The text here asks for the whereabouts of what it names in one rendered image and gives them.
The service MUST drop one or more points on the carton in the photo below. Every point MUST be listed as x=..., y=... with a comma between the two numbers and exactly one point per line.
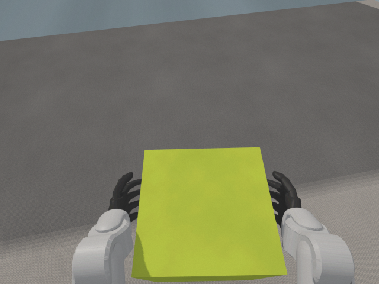
x=206, y=215

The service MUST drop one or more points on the left robot forearm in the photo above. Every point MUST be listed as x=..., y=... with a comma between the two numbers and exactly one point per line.
x=99, y=258

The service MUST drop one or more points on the robot left hand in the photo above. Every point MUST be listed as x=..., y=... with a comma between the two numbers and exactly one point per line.
x=121, y=197

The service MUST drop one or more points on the robot right hand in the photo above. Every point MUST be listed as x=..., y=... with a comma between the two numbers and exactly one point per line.
x=287, y=196

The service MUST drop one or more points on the right robot forearm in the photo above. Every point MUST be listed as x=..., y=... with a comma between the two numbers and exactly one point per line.
x=321, y=257

